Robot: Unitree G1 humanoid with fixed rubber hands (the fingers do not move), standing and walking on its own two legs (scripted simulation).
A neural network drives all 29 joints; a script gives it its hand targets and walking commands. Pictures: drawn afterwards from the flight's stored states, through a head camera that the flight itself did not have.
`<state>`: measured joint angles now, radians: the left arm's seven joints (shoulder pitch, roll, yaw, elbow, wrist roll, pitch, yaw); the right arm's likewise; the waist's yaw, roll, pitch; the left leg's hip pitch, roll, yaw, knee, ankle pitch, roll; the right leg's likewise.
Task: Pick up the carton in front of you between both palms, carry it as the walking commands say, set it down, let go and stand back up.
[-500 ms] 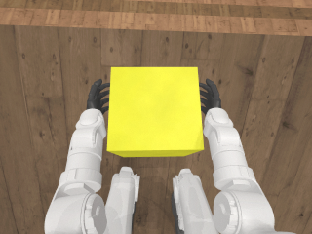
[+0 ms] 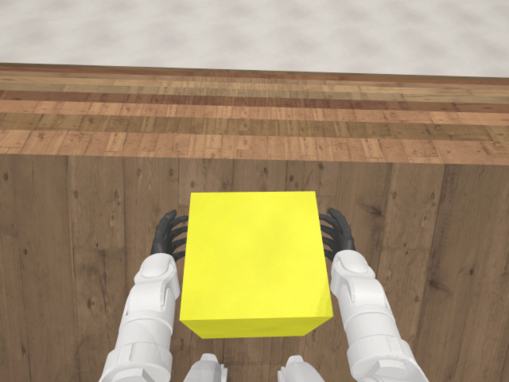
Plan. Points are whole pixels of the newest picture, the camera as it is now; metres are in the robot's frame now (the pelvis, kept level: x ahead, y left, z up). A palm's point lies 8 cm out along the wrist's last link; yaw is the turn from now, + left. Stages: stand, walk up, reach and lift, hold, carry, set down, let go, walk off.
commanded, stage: reach and lift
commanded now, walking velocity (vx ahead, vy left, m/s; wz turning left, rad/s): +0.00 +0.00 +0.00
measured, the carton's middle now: (253, 271) +0.34 +0.01 -0.11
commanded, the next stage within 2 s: hold in 1.46 s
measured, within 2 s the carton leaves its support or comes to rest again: neither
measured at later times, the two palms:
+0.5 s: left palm (139, 232) +0.32 +0.15 +0.11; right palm (381, 231) +0.32 -0.15 +0.11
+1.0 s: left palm (136, 227) +0.32 +0.15 +0.12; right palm (383, 226) +0.32 -0.15 +0.12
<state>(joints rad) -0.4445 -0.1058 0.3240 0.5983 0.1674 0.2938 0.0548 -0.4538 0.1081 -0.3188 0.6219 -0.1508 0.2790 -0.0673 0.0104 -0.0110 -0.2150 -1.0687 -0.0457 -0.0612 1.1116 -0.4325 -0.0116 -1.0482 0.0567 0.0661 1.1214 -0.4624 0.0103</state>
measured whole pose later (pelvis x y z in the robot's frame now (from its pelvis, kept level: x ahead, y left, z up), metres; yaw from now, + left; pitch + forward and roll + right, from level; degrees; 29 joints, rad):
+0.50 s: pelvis +0.02 +0.00 +0.09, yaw +0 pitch -1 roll +0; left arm -0.28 -0.16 0.27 0.39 0.25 0.57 0.02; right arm -0.28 0.16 -0.28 0.41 -0.25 0.56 -0.02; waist 0.00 -0.01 -0.06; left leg -0.25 -0.03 -0.07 0.52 -0.24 0.00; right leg -0.24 0.03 0.08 0.52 -0.27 0.00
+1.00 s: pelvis +0.02 +0.00 +0.09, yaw +0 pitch -5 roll +0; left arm -0.33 -0.17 0.31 0.36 0.30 0.62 -0.01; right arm -0.34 0.17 -0.32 0.38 -0.31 0.61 0.01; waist 0.00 -0.01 0.03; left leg -0.16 -0.03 -0.07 0.44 -0.20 0.00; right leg -0.14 0.03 0.09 0.45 -0.22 0.00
